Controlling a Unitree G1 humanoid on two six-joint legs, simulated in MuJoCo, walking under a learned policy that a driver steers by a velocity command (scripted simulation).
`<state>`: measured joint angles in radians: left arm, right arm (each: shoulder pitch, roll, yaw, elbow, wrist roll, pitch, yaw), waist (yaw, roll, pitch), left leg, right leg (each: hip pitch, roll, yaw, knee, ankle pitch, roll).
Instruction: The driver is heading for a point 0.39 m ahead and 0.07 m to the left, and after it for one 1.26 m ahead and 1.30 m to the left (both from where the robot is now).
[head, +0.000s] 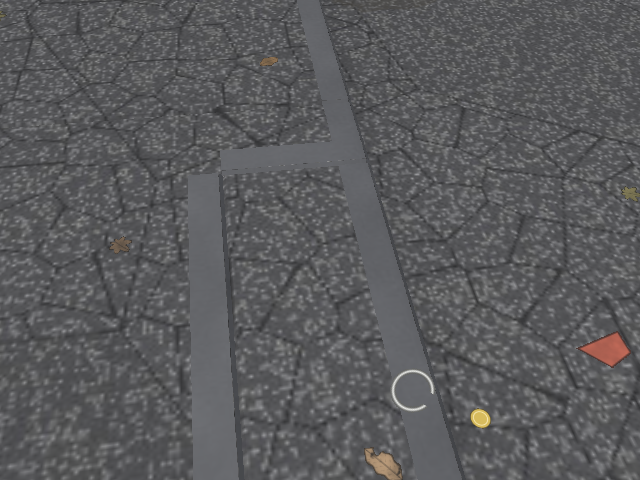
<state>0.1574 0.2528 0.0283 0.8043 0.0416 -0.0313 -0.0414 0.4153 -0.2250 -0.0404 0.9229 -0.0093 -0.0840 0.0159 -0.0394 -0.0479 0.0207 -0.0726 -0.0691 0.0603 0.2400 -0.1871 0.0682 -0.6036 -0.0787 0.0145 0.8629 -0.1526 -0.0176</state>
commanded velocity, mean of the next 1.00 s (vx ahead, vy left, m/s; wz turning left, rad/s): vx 0.50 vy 0.00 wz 0.32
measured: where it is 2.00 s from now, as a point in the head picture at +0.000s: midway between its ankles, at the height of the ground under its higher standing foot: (225, 319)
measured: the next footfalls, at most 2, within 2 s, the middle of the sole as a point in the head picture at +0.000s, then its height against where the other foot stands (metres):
right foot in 0.20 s outside the picture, level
left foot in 0.76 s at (276, 470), level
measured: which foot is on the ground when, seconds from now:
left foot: down 0.00-0.20, up 0.22-0.74, down 0.76-1.00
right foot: up 0.00-0.18, down 0.20-0.74, up 0.76-1.00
